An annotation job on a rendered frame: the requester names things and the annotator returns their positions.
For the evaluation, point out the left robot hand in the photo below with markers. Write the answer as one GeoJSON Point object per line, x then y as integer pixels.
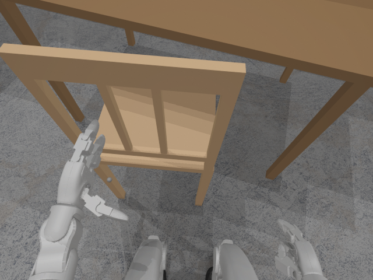
{"type": "Point", "coordinates": [78, 172]}

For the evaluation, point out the table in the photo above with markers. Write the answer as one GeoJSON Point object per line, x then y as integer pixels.
{"type": "Point", "coordinates": [332, 38]}

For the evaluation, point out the right robot hand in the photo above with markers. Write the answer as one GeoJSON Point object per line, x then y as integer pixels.
{"type": "Point", "coordinates": [301, 259]}

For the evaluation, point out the chair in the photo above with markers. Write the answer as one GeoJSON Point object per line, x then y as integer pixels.
{"type": "Point", "coordinates": [158, 112]}

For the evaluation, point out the left robot forearm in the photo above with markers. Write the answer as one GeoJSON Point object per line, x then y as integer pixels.
{"type": "Point", "coordinates": [59, 237]}

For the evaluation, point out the right robot thigh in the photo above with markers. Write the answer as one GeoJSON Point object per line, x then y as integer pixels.
{"type": "Point", "coordinates": [231, 263]}

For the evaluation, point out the robot right shin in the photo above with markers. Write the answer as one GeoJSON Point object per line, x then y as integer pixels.
{"type": "Point", "coordinates": [214, 276]}

